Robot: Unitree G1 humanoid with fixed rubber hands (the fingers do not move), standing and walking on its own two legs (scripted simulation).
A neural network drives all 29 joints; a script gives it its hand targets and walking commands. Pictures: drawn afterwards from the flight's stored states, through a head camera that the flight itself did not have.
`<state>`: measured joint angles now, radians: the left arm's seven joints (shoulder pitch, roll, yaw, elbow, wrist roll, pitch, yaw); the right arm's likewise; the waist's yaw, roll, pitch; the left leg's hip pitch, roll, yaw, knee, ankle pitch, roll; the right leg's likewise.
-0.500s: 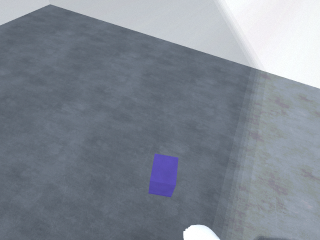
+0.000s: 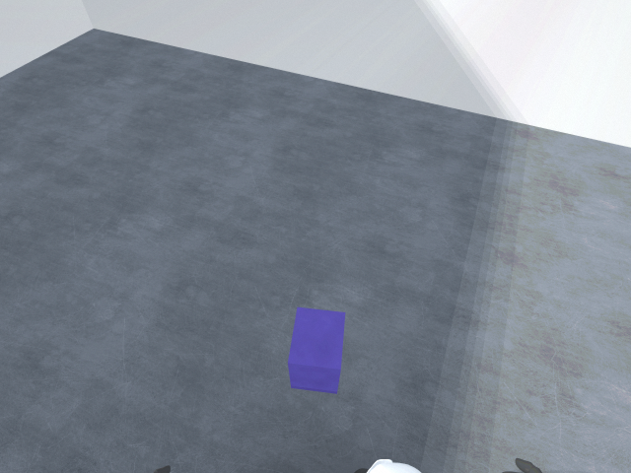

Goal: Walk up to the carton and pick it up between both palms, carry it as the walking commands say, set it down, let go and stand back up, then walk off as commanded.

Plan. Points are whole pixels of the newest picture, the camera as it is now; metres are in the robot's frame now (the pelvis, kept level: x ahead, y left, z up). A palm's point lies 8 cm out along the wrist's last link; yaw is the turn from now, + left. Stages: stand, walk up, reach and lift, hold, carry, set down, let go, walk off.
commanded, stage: walk up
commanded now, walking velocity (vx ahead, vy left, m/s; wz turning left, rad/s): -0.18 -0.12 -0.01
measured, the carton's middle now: (317, 351) +0.54 +0.03 -0.65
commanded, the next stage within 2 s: none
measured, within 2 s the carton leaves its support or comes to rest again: neither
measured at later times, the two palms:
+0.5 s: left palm out of the picture +0.02 +0.21 -0.10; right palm out of the picture +0.01 -0.30 -0.11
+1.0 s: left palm out of the picture +0.05 +0.32 -0.11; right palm out of the picture +0.06 -0.20 -0.09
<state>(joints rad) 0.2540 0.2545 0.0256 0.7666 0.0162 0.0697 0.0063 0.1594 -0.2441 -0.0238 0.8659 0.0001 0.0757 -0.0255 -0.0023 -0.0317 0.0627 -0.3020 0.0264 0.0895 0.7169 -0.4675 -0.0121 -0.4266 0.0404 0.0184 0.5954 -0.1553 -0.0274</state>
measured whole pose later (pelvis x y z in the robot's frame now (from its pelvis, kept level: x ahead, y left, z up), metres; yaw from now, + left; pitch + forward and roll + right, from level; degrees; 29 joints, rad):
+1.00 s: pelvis +0.04 +0.06 +0.02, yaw -1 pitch +0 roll -1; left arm 0.32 0.25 0.03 0.96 0.02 0.00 0.00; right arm 0.35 -0.23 -0.05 0.88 0.00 -0.03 0.02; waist 0.02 -0.02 0.01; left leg -0.10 0.03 0.12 0.39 -0.29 0.02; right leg -0.45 -0.06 0.03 1.02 -0.36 0.00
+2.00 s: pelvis +0.08 +0.02 +0.01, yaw -4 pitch +0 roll +1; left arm 0.23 0.22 0.03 0.92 0.02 -0.01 0.02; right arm 0.23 -0.23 -0.05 0.89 0.00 0.03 -0.02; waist -0.03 0.01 0.05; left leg -0.24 0.05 0.13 0.51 -0.23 0.01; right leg -0.24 -0.01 0.02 0.54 -0.30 0.01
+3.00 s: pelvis +0.10 +0.01 +0.00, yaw -6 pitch +0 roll +2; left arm 0.22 0.22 0.02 0.90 0.02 0.00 0.02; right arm 0.25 -0.22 -0.05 0.89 0.00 0.05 -0.03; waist -0.02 -0.01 0.03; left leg -0.27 0.06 0.15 0.68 -0.43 -0.01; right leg -0.33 -0.02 0.03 0.67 -0.32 0.00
